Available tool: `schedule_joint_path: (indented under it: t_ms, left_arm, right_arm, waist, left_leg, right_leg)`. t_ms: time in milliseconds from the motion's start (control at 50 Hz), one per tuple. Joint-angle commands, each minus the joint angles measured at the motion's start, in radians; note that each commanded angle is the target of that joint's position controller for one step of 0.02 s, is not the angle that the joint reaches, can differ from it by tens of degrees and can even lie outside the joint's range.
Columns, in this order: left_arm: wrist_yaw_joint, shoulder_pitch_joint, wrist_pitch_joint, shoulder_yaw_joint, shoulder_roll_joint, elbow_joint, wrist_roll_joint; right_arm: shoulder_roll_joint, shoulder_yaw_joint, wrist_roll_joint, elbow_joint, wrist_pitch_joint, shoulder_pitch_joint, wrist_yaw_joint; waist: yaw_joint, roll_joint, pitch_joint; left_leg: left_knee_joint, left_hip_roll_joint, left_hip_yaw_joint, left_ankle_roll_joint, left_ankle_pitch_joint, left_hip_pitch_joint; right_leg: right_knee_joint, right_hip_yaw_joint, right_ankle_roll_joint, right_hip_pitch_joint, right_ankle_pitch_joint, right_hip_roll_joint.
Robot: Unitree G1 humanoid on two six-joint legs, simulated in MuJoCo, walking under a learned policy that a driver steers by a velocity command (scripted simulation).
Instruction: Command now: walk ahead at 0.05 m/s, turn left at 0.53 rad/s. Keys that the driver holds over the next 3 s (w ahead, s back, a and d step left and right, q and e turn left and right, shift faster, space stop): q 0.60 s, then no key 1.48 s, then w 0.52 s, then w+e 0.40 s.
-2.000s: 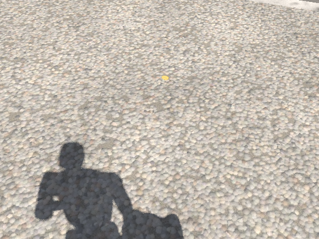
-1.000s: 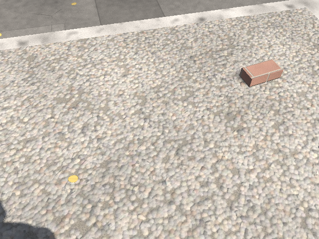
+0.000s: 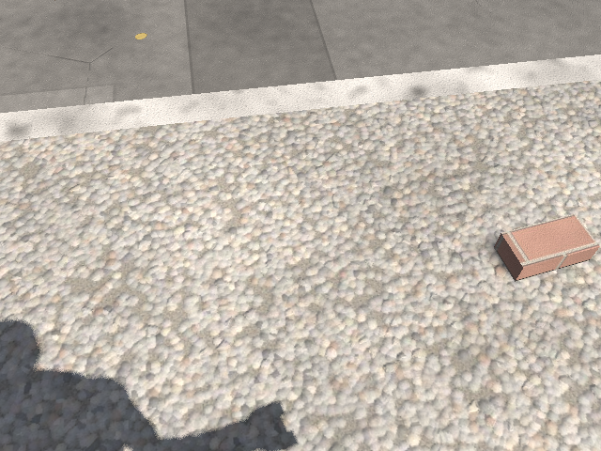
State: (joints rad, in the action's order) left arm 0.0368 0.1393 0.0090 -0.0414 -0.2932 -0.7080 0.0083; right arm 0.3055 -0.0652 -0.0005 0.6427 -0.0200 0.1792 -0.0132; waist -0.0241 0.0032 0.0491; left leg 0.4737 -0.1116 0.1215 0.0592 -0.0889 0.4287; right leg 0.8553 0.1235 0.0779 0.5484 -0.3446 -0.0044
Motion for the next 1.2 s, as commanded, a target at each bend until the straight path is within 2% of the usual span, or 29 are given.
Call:
schedule_joint_path:
  t_ms: [20, 100, 120, 140, 160, 180, 200, 240, 300, 380, 480, 520, 540, 560, 580, 600, 620, 640, 660, 780, 840, 880, 920, 940, 960, 980, 1000, 1020, 1200]
  left_arm:
    - [0.0, 0.051, -0.013, -0.028, -0.084, 0.045, -0.004]
    - [-0.015, 0.081, -0.041, -0.039, -0.088, 0.037, -0.013]
    - [-0.016, 0.108, -0.045, -0.049, -0.107, 0.03, -0.01]
    - [-0.01, 0.13, -0.043, -0.067, -0.181, 0.037, 0.01]
    - [-0.009, 0.101, -0.029, -0.085, -0.25, 0.029, 0.041]
    - [-0.007, 0.06, -0.032, -0.073, -0.194, 0.061, 0.049]
    - [0.0, 0.014, -0.033, -0.059, -0.143, 0.077, 0.037]
    - [0.006, -0.03, -0.029, -0.048, -0.106, 0.087, 0.004]
    - [0.016, 0.01, -0.013, -0.047, -0.109, 0.077, 0.008]
    - [0.016, 0.047, 0.002, -0.069, -0.156, 0.064, 0.006]
    - [-0.005, 0.025, 0.0, -0.087, -0.19, 0.054, -0.018]
    - [-0.007, 0.003, -0.002, -0.087, -0.184, 0.046, -0.039]
    - [-0.01, 0.05, -0.007, -0.08, -0.153, 0.023, -0.038]
    - [-0.015, 0.069, -0.01, -0.066, -0.1, 0.031, -0.001]
    - [-0.008, -0.018, -0.014, -0.048, -0.068, 0.102, 0.029]
    - [-0.002, -0.077, -0.015, -0.064, -0.119, 0.103, 0.016]
    - [-0.002, -0.065, -0.01, -0.071, -0.134, 0.091, -0.005]
    - [0.003, -0.035, -0.006, -0.075, -0.13, 0.063, -0.007]
    - [0.008, -0.02, -0.001, -0.078, -0.138, 0.051, 0.0]
    - [-0.007, -0.007, 0.001, -0.049, -0.07, 0.037, -0.007]
    - [-0.015, -0.019, 0.0, -0.045, -0.079, 0.043, -0.01]
    - [-0.018, -0.012, -0.003, -0.046, -0.085, 0.042, -0.014]
    - [-0.025, 0.031, -0.013, -0.04, -0.063, 0.026, -0.008]
    - [-0.027, 0.041, -0.019, -0.036, -0.07, 0.024, 0.007]
    - [-0.022, 0.056, -0.023, -0.042, -0.12, 0.032, 0.019]
    - [-0.024, 0.009, -0.025, -0.049, -0.156, 0.018, 0.014]
    - [-0.031, -0.025, -0.029, -0.034, -0.086, 0.033, 0.007]
    - [-0.035, -0.027, -0.033, -0.028, -0.068, 0.03, 0.01]
    - [-0.021, 0.017, -0.046, -0.014, -0.062, 0.002, 0.004]
  right_arm:
    - [0.165, -0.051, -0.003, -0.082, -0.006, -0.03, -0.014]
    - [0.153, -0.05, -0.013, -0.09, -0.023, -0.041, -0.015]
    - [0.136, -0.045, -0.018, -0.089, -0.026, -0.03, -0.016]
    - [0.087, -0.031, -0.014, -0.09, -0.027, 0.007, -0.014]
    - [0.082, -0.034, -0.02, -0.128, -0.016, -0.003, -0.009]
    - [0.164, -0.057, 0.0, -0.108, -0.004, 0.012, -0.007]
    - [0.188, -0.072, -0.011, -0.08, -0.008, 0.03, -0.005]
    - [0.147, -0.067, -0.011, -0.047, -0.032, 0.064, -0.013]
    - [0.09, -0.046, -0.025, -0.078, -0.039, 0.002, -0.008]
    - [0.062, -0.03, -0.021, -0.119, -0.034, -0.062, 0.008]
    - [0.084, -0.039, -0.022, -0.125, -0.044, -0.038, 0.027]
    - [0.08, -0.047, -0.02, -0.103, -0.045, 0.025, 0.032]
    - [0.103, -0.058, -0.018, -0.091, -0.044, 0.062, 0.025]
    - [0.199, -0.085, -0.019, -0.097, -0.04, 0.098, 0.011]
    - [0.287, -0.097, 0.011, -0.117, -0.027, 0.097, 0.01]
    - [0.226, -0.082, 0.03, -0.115, -0.004, 0.114, 0.017]
    - [0.191, -0.065, 0.027, -0.103, 0.01, 0.065, 0.014]
    - [0.162, -0.058, 0.01, -0.106, 0.014, 0.004, 0.006]
    - [0.132, -0.045, -0.008, -0.108, 0.012, -0.039, 0.0]
    - [0.108, -0.025, 0.007, -0.078, 0.006, -0.047, -0.015]
    - [0.121, -0.025, 0.012, -0.061, 0.001, -0.042, -0.008]
    - [0.111, -0.018, 0.01, -0.046, 0.001, -0.045, 0.0]
    - [0.081, -0.002, -0.002, -0.031, 0.003, -0.07, 0.003]
    - [0.055, 0.008, 0.001, -0.015, 0.009, -0.037, 0.004]
    - [0.033, 0.015, 0.021, -0.007, 0.019, -0.007, 0.005]
    - [0.024, 0.012, 0.024, 0.001, 0.024, 0.058, 0.008]
    - [0.054, 0.01, 0.033, 0.015, 0.022, 0.017, 0.005]
    - [0.074, 0.001, 0.027, 0.013, 0.017, -0.027, 0.003]
    - [0.032, 0.0, 0.012, 0.072, 0.005, -0.011, -0.008]
  waist:
    - [0.014, -0.148, -0.185]
    - [0.036, -0.172, -0.171]
    - [0.048, -0.155, -0.167]
    - [0.031, -0.009, -0.183]
    - [-0.004, 0.304, -0.117]
    - [0.013, 0.239, -0.12]
    - [-0.002, 0.156, -0.116]
    - [-0.004, 0.114, -0.092]
    - [0.034, 0.147, -0.076]
    - [0.076, 0.183, -0.118]
    - [0.064, 0.202, -0.126]
    - [0.018, 0.179, -0.129]
    - [0.01, 0.118, -0.139]
    - [0.021, -0.113, -0.155]
    - [0.0, -0.342, -0.149]
    - [-0.059, -0.212, -0.197]
    - [-0.022, -0.173, -0.164]
    - [0.008, -0.126, -0.146]
    - [0.022, -0.13, -0.135]
    - [0.02, -0.141, -0.148]
    - [-0.001, -0.157, -0.121]
    - [-0.002, -0.154, -0.102]
    - [0.043, -0.126, -0.091]
    - [0.045, -0.088, -0.099]
    - [0.02, 0.006, -0.123]
    - [-0.062, 0.16, -0.123]
    - [-0.021, 0.14, -0.115]
    - [0.0, 0.119, -0.085]
    - [0.028, 0.01, -0.068]
  left_leg:
    - [-0.155, 0.225, 0.286, 0.15, -0.138, -0.089]
    - [-0.089, 0.206, 0.349, 0.113, -0.112, -0.119]
    - [-0.045, 0.171, 0.333, 0.079, -0.14, -0.084]
    - [0.124, 0.096, 0.239, 0.021, -0.329, 0.013]
    - [0.331, -0.056, 0.012, -0.037, -0.498, 0.2]
    - [0.558, 0.018, 0.033, -0.075, -0.502, 0.209]
    - [0.646, 0.03, 0.031, -0.088, -0.442, 0.2]
    - [0.747, 0.048, 0.005, -0.127, -0.346, 0.227]
    - [0.679, 0.073, -0.066, -0.158, -0.286, 0.241]
    - [0.469, 0.126, -0.105, -0.165, -0.314, 0.159]
    - [0.227, 0.121, -0.175, -0.112, -0.285, -0.016]
    - [0.018, 0.096, -0.205, -0.06, -0.136, -0.141]
    - [-0.079, 0.088, -0.17, -0.025, -0.019, -0.263]
    - [-0.111, 0.267, 0.089, 0.045, 0.288, -0.446]
    - [-0.105, 0.493, 0.408, 0.261, 0.488, -0.466]
    - [-0.126, 0.489, 0.386, 0.314, 0.417, -0.435]
    - [-0.125, 0.436, 0.279, 0.261, 0.355, -0.392]
    - [-0.119, 0.372, 0.208, 0.201, 0.285, -0.365]
    - [-0.115, 0.346, 0.172, 0.171, 0.289, -0.344]
    - [-0.112, 0.295, 0.107, 0.163, 0.257, -0.293]
    - [-0.113, 0.309, 0.144, 0.179, 0.162, -0.244]
    - [-0.105, 0.31, 0.175, 0.178, 0.121, -0.223]
    - [-0.076, 0.279, 0.171, 0.139, 0.079, -0.182]
    - [-0.068, 0.248, 0.163, 0.09, 0.022, -0.152]
    - [-0.003, 0.188, 0.112, 0.031, -0.08, -0.113]
    - [-0.015, 0.11, 0.019, -0.016, -0.198, -0.148]
    - [-0.02, 0.113, 0.008, -0.048, -0.177, -0.216]
    - [-0.014, 0.11, 0.007, -0.048, -0.155, -0.211]
    - [-0.021, 0.124, 0.026, -0.038, -0.032, -0.204]
  right_leg:
    - [-0.075, -0.028, 0.004, -0.12, 0.042, 0.029]
    - [-0.335, -0.045, -0.035, -0.23, 0.103, 0.044]
    - [-0.442, -0.032, -0.058, -0.313, 0.162, 0.007]
    - [-0.515, 0.133, -0.131, -0.413, 0.163, -0.193]
    - [-0.579, 0.374, -0.287, -0.389, 0.305, -0.363]
    - [-0.573, 0.4, -0.342, -0.358, 0.349, -0.406]
    - [-0.547, 0.293, -0.309, -0.347, 0.369, -0.352]
    - [-0.517, 0.143, -0.253, -0.373, 0.391, -0.266]
    - [-0.523, 0.026, -0.262, -0.422, 0.445, -0.225]
    - [-0.506, -0.014, -0.288, -0.498, 0.503, -0.274]
    - [-0.473, -0.06, -0.278, -0.461, 0.527, -0.311]
    - [-0.396, -0.106, -0.226, -0.421, 0.487, -0.294]
    - [-0.312, -0.158, -0.163, -0.347, 0.39, -0.259]
    - [-0.066, -0.259, -0.064, -0.125, 0.098, -0.165]
    - [0.148, -0.22, 0.003, 0.143, -0.321, -0.017]
    - [0.305, -0.083, 0.002, 0.146, -0.335, -0.025]
    - [0.339, -0.064, -0.01, 0.142, -0.254, -0.044]
    - [0.314, -0.059, -0.011, 0.133, -0.173, -0.054]
    - [0.287, -0.06, -0.003, 0.121, -0.112, -0.058]
    - [0.052, -0.087, 0.016, -0.053, 0.009, -0.042]
    - [-0.083, -0.096, 0.004, -0.149, -0.023, -0.038]
    - [-0.172, -0.101, -0.007, -0.201, -0.019, -0.031]
    - [-0.395, -0.117, -0.031, -0.324, 0.141, -0.019]
    - [-0.48, -0.079, -0.048, -0.412, 0.284, -0.046]
    - [-0.476, 0.02, -0.08, -0.489, 0.494, -0.148]
    - [-0.437, 0.04, -0.15, -0.41, 0.438, -0.18]
    - [-0.463, 0.036, -0.168, -0.337, 0.276, -0.154]
    - [-0.464, 0.01, -0.142, -0.32, 0.193, -0.121]
    - [-0.422, -0.047, -0.106, -0.346, 0.2, -0.07]
